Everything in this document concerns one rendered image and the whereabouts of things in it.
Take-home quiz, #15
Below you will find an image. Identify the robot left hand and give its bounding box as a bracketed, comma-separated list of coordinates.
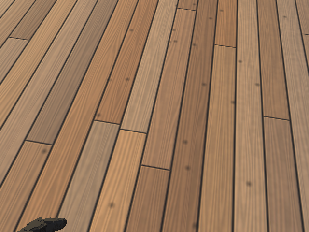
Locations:
[17, 217, 67, 232]

